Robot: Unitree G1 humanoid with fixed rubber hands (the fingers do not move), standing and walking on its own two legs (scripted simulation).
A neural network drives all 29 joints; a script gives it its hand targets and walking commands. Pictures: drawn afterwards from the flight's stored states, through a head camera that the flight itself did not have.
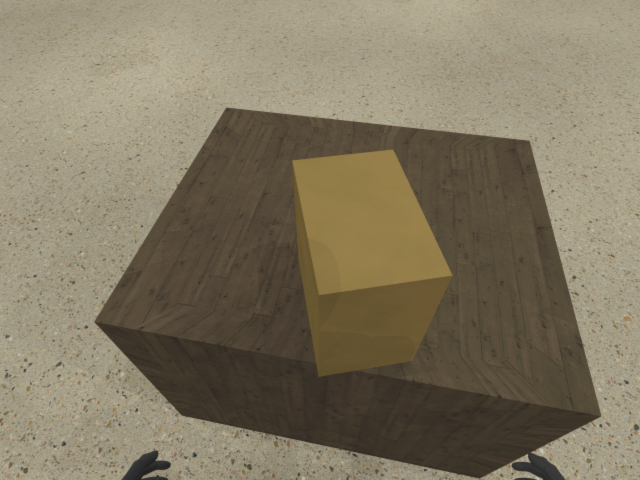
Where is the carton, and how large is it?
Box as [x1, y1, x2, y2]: [292, 150, 452, 376]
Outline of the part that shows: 393,150 292,160 298,257 319,376 412,360 452,275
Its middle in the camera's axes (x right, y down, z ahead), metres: +0.06 +0.05 +0.63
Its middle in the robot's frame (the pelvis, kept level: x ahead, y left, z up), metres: +0.42 -0.02 -0.04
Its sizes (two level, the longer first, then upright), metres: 0.243 0.161 0.257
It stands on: a pedestal, 0.59 m high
